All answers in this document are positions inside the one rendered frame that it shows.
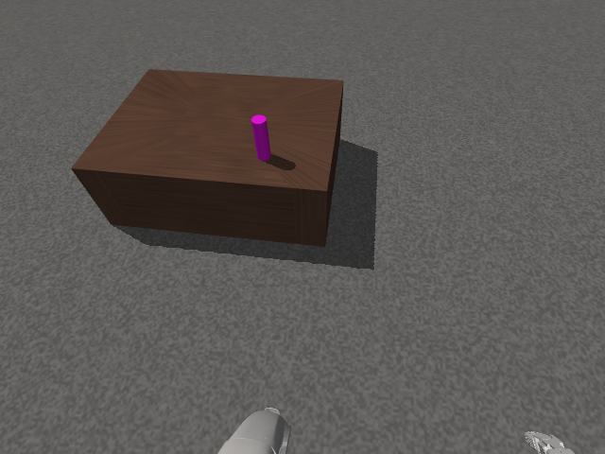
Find can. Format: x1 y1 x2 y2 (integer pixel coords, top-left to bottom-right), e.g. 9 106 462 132
251 114 271 161

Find right robot hand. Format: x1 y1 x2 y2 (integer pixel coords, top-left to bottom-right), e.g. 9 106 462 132
525 431 576 454

